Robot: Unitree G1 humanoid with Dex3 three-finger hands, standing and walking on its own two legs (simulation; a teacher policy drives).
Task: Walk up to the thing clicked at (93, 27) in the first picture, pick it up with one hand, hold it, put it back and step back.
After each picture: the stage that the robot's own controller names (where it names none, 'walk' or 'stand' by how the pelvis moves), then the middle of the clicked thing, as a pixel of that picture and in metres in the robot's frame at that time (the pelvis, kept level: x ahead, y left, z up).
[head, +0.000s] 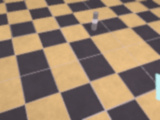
stand; (94, 21) +1.79 -0.22 -0.65
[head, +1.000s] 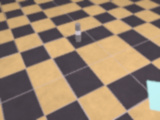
walk; (78, 32) +1.66 +0.12 -0.62
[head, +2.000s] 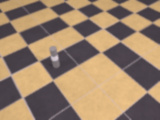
walk; (54, 57) +1.08 +0.32 -0.65
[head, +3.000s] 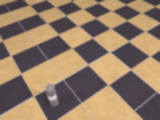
walk; (52, 95) +0.66 +0.26 -0.65
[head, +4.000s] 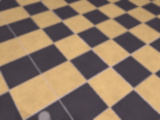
stand; out of the picture +0.42 +0.21 -0.62
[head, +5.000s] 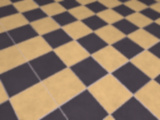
stand; out of the picture +0.38 +0.20 -0.66
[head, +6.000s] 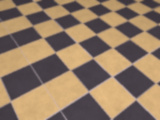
stand; out of the picture +0.37 +0.20 -0.66
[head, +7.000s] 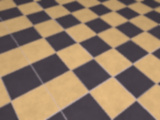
stand; out of the picture +0.37 +0.20 -0.66
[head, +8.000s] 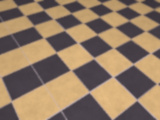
stand; out of the picture +0.36 +0.20 -0.66
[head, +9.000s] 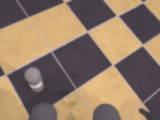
go down; (35, 81) +0.42 +0.20 -0.41
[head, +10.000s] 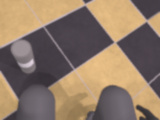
go down; (25, 59) +0.46 +0.21 -0.27
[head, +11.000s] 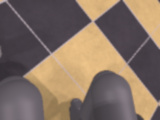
close in; out of the picture +0.45 +0.24 -0.18
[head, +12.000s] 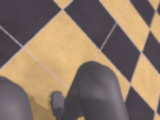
close; out of the picture +0.44 +0.26 -0.16
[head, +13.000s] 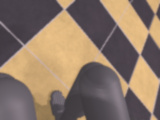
lift; out of the picture +0.42 +0.25 -0.16
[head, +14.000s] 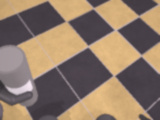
lift; (20, 82) +0.33 +0.18 +0.03
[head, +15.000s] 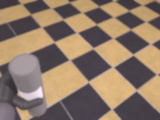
hold; (31, 90) +0.31 +0.15 +0.05
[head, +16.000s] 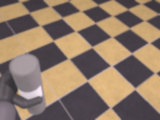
hold; (31, 89) +0.31 +0.16 +0.04
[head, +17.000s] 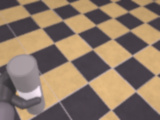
hold; (30, 89) +0.31 +0.16 +0.05
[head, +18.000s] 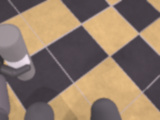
crouch; (18, 57) +0.42 +0.18 -0.04
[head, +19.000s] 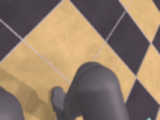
lower; out of the picture +0.46 +0.26 -0.18
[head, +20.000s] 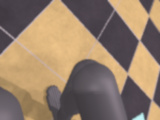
lower; out of the picture +0.46 +0.26 -0.17
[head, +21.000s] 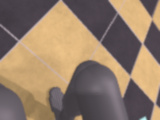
lower; out of the picture +0.45 +0.27 -0.17
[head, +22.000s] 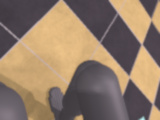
lower; out of the picture +0.45 +0.27 -0.17
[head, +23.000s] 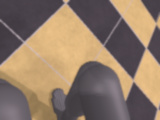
loosen; out of the picture +0.44 +0.25 -0.17
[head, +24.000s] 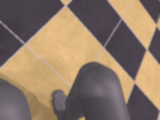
open; out of the picture +0.44 +0.26 -0.17
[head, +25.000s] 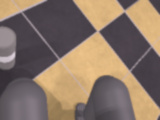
walk; (4, 52) +0.44 +0.23 -0.21
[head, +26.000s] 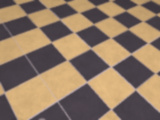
stand; out of the picture +0.37 +0.19 -0.57
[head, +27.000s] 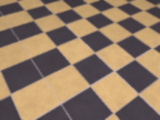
stand; out of the picture +0.38 +0.19 -0.60
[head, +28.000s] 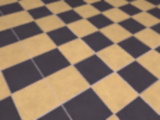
stand; out of the picture +0.38 +0.19 -0.60
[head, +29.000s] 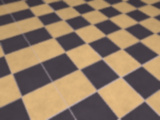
stand; out of the picture +0.39 +0.18 -0.65
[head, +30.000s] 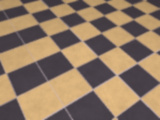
stand; out of the picture +0.37 +0.19 -0.66
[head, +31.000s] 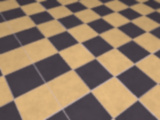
walk; out of the picture +0.37 +0.20 -0.66
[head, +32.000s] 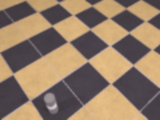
walk; (51, 104) +0.47 +0.20 -0.63
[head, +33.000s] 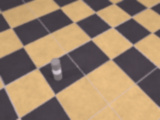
walk; (56, 69) +0.75 +0.18 -0.63
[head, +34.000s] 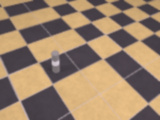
stand; (55, 62) +1.00 +0.20 -0.64
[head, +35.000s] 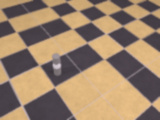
stand; (56, 64) +0.96 +0.20 -0.65
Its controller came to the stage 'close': yes
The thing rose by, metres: 0.68
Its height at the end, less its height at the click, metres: +0.00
